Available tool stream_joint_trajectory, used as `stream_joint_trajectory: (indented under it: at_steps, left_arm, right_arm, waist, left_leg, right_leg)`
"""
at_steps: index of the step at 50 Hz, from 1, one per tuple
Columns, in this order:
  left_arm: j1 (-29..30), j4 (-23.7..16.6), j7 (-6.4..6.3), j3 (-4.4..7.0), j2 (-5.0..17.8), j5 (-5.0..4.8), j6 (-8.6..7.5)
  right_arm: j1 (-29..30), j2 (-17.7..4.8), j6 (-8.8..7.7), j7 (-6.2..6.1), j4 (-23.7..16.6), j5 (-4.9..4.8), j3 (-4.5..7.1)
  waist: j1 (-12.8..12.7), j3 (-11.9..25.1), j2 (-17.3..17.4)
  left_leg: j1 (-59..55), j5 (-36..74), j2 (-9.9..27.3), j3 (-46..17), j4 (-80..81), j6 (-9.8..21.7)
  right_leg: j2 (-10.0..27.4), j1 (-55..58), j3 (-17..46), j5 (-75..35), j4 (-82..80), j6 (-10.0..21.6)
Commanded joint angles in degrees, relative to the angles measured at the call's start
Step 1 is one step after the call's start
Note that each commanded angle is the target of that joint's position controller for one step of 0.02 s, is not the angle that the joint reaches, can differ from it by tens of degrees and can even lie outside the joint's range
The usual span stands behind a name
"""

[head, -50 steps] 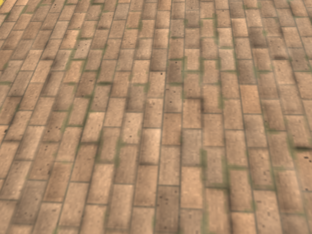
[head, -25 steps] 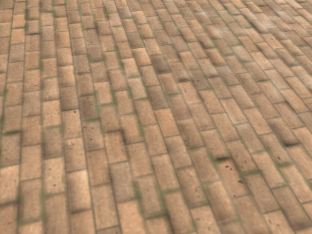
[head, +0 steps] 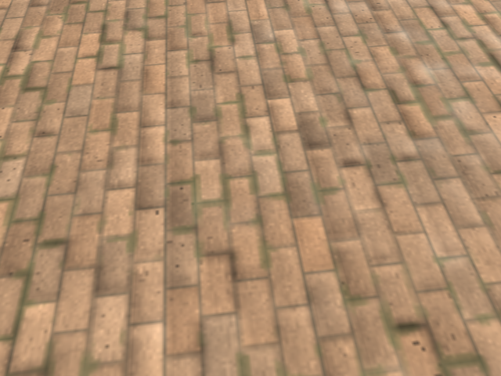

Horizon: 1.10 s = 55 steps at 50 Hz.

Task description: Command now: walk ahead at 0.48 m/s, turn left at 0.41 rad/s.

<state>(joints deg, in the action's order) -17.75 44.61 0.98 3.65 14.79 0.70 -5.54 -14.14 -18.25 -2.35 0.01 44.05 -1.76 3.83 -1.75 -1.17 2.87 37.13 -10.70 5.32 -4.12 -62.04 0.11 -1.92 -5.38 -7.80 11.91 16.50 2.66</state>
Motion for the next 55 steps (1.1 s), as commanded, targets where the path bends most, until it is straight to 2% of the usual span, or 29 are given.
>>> stream_joint_trajectory:
  at_steps: [1,6,9,11,13,14,15,16,17,18,19,20,21,24,29,31,34,36,37,38,39,40,41,42,43,44,46,49,55]
  left_arm:
    - [4.4,-3.1,-0.45,1.78,7.1,0.04,-1.49]
    - [0.4,-0.7,-1.28,2.54,10.0,-0.84,-0.51]
    - [-1.3,0.4,-1.49,2.94,11.3,-1.58,1.06]
    - [-1.0,0.2,-1.98,3.36,13.1,-1.75,2.15]
    - [0.3,-0.5,-2.51,3.39,14.0,-2.04,3.12]
    - [-0.1,-1.3,-2.85,2.65,12.6,-1.40,2.77]
    - [-6.3,-4.4,-1.80,-0.14,3.4,0.62,1.35]
    - [-1.2,-5.2,-0.90,0.07,7.5,-1.23,-1.08]
    - [5.2,-7.4,-0.42,0.83,10.4,-3.38,-2.21]
    - [6.3,-7.9,-0.64,0.43,9.7,-2.98,-2.86]
    - [6.3,-7.4,-1.07,0.58,9.5,-1.45,-2.97]
    - [5.1,-7.0,-1.14,0.99,10.1,-0.65,-2.42]
    - [4.3,-6.9,-1.07,1.11,10.1,-0.29,-1.67]
    - [5.5,-7.4,-1.24,0.41,7.7,0.47,-0.08]
    - [17.1,-10.0,-0.61,-0.91,5.1,-0.07,-0.33]
    - [19.7,-10.9,-0.15,-0.66,6.0,-0.81,-0.73]
    - [19.8,-11.2,0.44,0.35,8.3,-1.15,-1.43]
    - [14.9,-10.0,0.36,1.28,9.5,-1.31,-1.97]
    - [9.4,-9.0,-0.03,2.18,11.0,-0.81,-2.29]
    - [0.6,-8.2,-0.49,2.96,14.0,0.16,-2.42]
    - [-4.3,-5.6,-0.10,4.08,18.4,0.76,-1.68]
    - [-3.9,-5.7,0.39,3.14,13.0,-0.88,-1.49]
    - [-1.5,-6.1,0.20,2.12,9.4,-1.05,-1.17]
    - [1.2,-6.3,0.17,1.58,8.4,-0.44,-0.77]
    - [2.6,-5.8,0.12,1.19,7.4,-0.21,-0.52]
    - [3.2,-5.5,-0.03,0.77,6.6,0.17,-0.58]
    - [2.9,-4.4,-0.02,0.62,6.1,-0.40,-0.85]
    - [1.8,-2.9,-0.15,1.33,9.1,-1.26,-0.87]
    - [-2.5,0.1,-0.18,1.67,11.8,-2.15,0.33]
  right_arm:
    - [0.1,-1.1,-0.24,0.42,-3.8,0.38,-0.01]
    - [11.0,0.3,-0.80,2.58,-8.1,0.52,-1.14]
    - [13.8,-0.7,-0.83,3.70,-10.7,0.35,-0.83]
    - [11.5,-2.8,-0.48,3.96,-11.4,0.35,0.23]
    - [-1.5,-7.3,0.04,3.26,-9.0,0.12,2.85]
    - [-10.7,-11.2,0.81,2.08,-6.9,0.09,4.72]
    - [-8.9,-17.0,0.61,1.52,-7.3,-0.17,5.42]
    - [-10.6,-13.1,-0.31,1.71,-9.2,0.35,4.17]
    - [-8.8,-10.0,-1.05,1.83,-8.6,0.90,3.30]
    - [-5.4,-8.7,-1.49,1.83,-8.7,0.65,2.88]
    - [-1.6,-7.1,-1.63,1.76,-9.3,0.76,2.44]
    - [0.7,-5.7,-1.75,1.51,-10.3,1.50,1.90]
    - [1.7,-5.6,-1.77,1.38,-10.7,1.79,1.80]
    - [0.7,-7.0,-1.98,0.47,-9.4,1.18,2.13]
    - [-3.2,-8.5,-0.85,-0.81,-7.5,0.55,2.50]
    - [-5.3,-8.8,-0.52,-0.86,-6.5,0.31,2.60]
    - [-6.1,-7.9,0.00,-1.08,-6.0,0.12,2.43]
    - [-4.7,-7.3,0.34,-1.11,-6.2,0.31,2.36]
    - [-4.5,-5.3,0.25,-0.97,-6.6,0.56,1.66]
    - [-5.2,-1.6,0.02,-0.79,-7.5,1.55,0.23]
    - [-13.9,1.4,-0.56,-0.75,-8.6,-0.18,-0.78]
    - [-13.7,-4.5,-0.66,-1.02,-6.7,-0.89,0.09]
    - [-7.0,-7.4,-0.51,-1.00,-7.2,-0.49,0.89]
    - [-2.9,-7.1,-0.47,-1.12,-8.1,0.40,0.84]
    - [-0.1,-6.3,-0.80,-0.95,-9.0,1.15,0.85]
    - [0.1,-5.1,-0.95,-0.56,-9.3,1.01,0.76]
    - [-0.9,-2.8,-0.91,-0.06,-9.0,0.75,0.17]
    - [3.2,-0.7,-1.11,0.34,-10.3,1.53,-1.02]
    - [13.0,-0.6,-2.17,1.56,-12.1,0.77,-1.60]
  waist:
    - [1.8,-3.1,-6.0]
    - [-2.1,-6.0,-3.7]
    - [-2.0,-5.5,-4.4]
    - [0.5,-1.4,-7.0]
    - [8.2,6.4,-7.6]
    - [12.5,11.4,-3.8]
    - [4.5,15.7,11.8]
    - [8.5,24.2,5.8]
    - [9.4,15.8,2.6]
    - [6.6,9.6,-1.9]
    - [4.1,6.2,-3.9]
    - [2.1,5.1,-2.9]
    - [0.9,4.6,-2.0]
    - [0.6,2.5,-2.1]
    - [5.2,0.9,0.7]
    - [6.2,0.9,1.5]
    - [5.4,1.3,3.0]
    - [2.3,2.2,4.8]
    - [-0.5,5.7,4.2]
    - [-3.8,14.0,-1.8]
    - [0.0,19.9,-21.1]
    - [-1.5,16.3,-16.0]
    - [-3.2,8.8,-10.6]
    - [-2.5,4.9,-6.8]
    - [-1.8,1.7,-6.1]
    - [-0.4,0.8,-7.3]
    - [0.8,1.2,-8.9]
    - [0.3,0.2,-7.8]
    - [-3.0,-0.9,-7.6]
  left_leg:
    - [3.6,8.8,1.7,-2.6,7.5,-0.5]
    - [2.3,15.4,0.5,3.5,22.5,1.4]
    - [2.7,10.3,-1.2,6.2,26.2,3.6]
    - [-3.5,4.3,-5.2,9.7,25.9,5.8]
    - [-21.9,2.6,-9.8,11.0,28.2,9.2]
    - [-39.6,3.2,-6.4,2.9,30.0,11.8]
    - [-58.5,-5.7,9.0,-29.7,33.8,22.4]
    - [-62.3,-13.1,13.7,-46.0,43.0,25.6]
    - [-57.0,-9.8,12.1,-37.7,45.3,22.0]
    - [-48.1,-3.9,9.6,-30.4,45.3,19.9]
    - [-40.2,3.1,7.4,-25.1,45.6,18.5]
    - [-34.9,8.9,5.7,-21.6,46.7,18.1]
    - [-31.5,11.8,4.9,-20.3,47.8,18.3]
    - [-24.3,18.2,2.9,-14.4,49.2,18.1]
    - [-20.2,9.9,-2.0,-10.2,47.5,13.0]
    - [-21.9,6.8,-0.8,-13.0,45.9,12.5]
    - [-27.8,4.4,1.4,-18.8,40.7,11.5]
    - [-28.4,6.3,1.3,-20.6,36.4,10.0]
    - [-26.6,8.5,-1.4,-18.7,29.8,8.2]
    - [-20.8,1.4,-4.7,-13.6,14.3,6.0]
    - [-0.5,-22.8,-12.7,-6.3,-3.8,1.9]
    - [6.7,-21.8,-8.3,-7.8,-11.1,1.1]
    - [8.3,-16.3,-6.5,-7.0,-12.7,0.8]
    - [6.9,-12.7,-4.9,-5.0,-11.7,0.6]
    - [6.2,-10.2,-3.6,-4.7,-8.7,0.6]
    - [3.7,-8.6,-2.2,-4.3,-6.2,0.8]
    - [1.3,-8.2,-1.3,-2.3,-1.3,0.6]
    - [1.4,-4.4,0.1,0.2,8.7,-0.4]
    - [-5.9,10.0,-2.1,3.4,26.8,-0.4]
  right_leg:
    - [15.4,-1.4,5.7,-14.5,-10.5,7.9]
    - [16.4,3.4,-0.6,-17.4,-10.7,6.5]
    - [18.0,10.5,-2.6,-28.2,-5.8,5.3]
    - [17.9,13.5,-4.0,-48.6,2.3,4.1]
    - [16.1,9.0,-5.5,-56.0,21.2,2.1]
    - [13.8,-4.0,-5.3,-41.0,37.6,-0.3]
    - [1.6,-30.5,-1.1,18.1,59.2,-4.2]
    - [-0.6,-36.9,13.3,23.0,66.2,-3.6]
    - [2.4,-41.4,14.5,17.2,64.7,-2.4]
    - [5.0,-40.1,14.0,12.0,59.2,-1.7]
    - [6.8,-36.8,13.6,9.5,54.0,-2.1]
    - [7.9,-32.6,14.1,7.7,51.7,-2.5]
    - [8.2,-30.3,13.9,6.9,49.8,-3.2]
    - [7.9,-28.8,11.6,3.2,41.8,-6.1]
    - [3.3,-23.1,10.0,-15.9,19.8,-7.5]
    - [2.2,-21.7,10.9,-17.1,16.1,-7.1]
    - [1.8,-20.9,12.9,-11.8,12.1,-5.3]
    - [1.7,-14.7,11.9,-8.4,9.8,-2.9]
    - [3.3,-5.5,12.4,-8.5,8.6,-0.9]
    - [13.0,8.6,21.4,-5.2,9.6,3.1]
    - [25.0,25.3,49.4,7.8,3.8,13.2]
    - [25.5,23.7,55.3,21.9,0.4,13.0]
    - [22.6,17.3,46.1,20.4,-0.4,10.5]
    - [19.9,10.8,38.7,13.0,-0.8,9.1]
    - [17.8,5.8,33.7,5.9,-1.7,9.1]
    - [16.0,2.5,29.7,1.0,-2.9,8.6]
    - [14.6,0.4,25.4,-4.9,-4.7,9.3]
    - [15.0,-0.9,21.0,-11.0,-7.3,10.8]
    - [13.8,-0.9,14.3,-13.3,-7.4,8.3]
